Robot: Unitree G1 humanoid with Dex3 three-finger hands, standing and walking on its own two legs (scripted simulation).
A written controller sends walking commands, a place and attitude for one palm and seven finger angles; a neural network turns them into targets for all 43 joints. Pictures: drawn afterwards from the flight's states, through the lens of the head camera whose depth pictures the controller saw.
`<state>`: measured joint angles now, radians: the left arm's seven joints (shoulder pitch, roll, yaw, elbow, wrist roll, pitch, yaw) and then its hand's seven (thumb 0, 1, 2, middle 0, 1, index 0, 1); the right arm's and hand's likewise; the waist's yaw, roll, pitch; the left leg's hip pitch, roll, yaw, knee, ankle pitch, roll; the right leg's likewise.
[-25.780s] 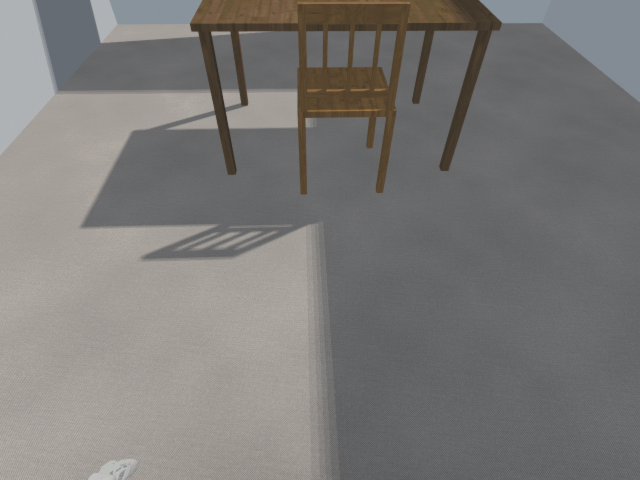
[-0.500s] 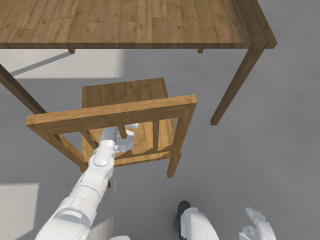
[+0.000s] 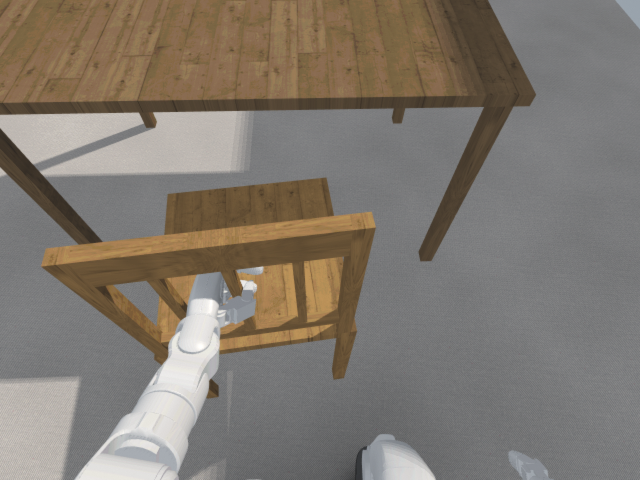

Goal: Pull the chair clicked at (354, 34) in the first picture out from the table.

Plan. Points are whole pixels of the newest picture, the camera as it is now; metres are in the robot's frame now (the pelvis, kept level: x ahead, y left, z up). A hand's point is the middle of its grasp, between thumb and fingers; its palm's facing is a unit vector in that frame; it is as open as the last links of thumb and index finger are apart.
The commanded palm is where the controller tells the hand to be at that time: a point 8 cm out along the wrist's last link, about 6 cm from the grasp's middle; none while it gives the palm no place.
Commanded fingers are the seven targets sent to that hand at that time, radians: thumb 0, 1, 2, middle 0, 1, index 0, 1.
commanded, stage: step backward, pulling the chair out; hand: left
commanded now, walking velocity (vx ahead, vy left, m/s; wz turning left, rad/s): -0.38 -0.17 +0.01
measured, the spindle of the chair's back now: (240, 299) +0.38 +0.12 -0.11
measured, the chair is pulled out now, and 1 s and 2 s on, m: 0.25 0.38 0.61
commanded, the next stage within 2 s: stop walking, hand still on the chair in 1.62 s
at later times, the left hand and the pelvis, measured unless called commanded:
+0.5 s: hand (246, 340) +0.29 +0.09 -0.06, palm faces -0.03 -0.98 -0.18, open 4.9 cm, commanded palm +0.28 +0.15 -0.06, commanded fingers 0.00 0.90 0.90 -0.50 -1.45 -0.50 -1.45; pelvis -0.05 -0.02 +0.00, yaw -2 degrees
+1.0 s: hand (244, 393) +0.23 +0.09 -0.06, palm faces +0.02 -0.98 -0.19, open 5.0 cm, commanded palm +0.20 +0.15 -0.05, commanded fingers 0.00 0.90 0.90 -0.50 -1.45 -0.50 -1.45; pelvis -0.13 -0.04 +0.01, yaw -1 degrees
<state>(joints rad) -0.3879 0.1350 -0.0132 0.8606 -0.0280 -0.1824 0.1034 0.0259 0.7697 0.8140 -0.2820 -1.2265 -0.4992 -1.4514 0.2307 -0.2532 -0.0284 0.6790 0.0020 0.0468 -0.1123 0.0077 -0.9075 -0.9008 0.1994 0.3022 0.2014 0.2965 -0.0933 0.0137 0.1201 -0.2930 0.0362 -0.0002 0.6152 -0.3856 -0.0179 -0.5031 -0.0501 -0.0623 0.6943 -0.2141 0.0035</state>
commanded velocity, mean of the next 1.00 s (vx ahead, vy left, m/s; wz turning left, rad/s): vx -0.38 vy -0.03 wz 0.01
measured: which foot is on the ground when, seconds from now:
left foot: down 0.00-0.96, up 0.98-1.00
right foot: down 0.00-0.70, up 0.72-0.84, down 0.86-1.00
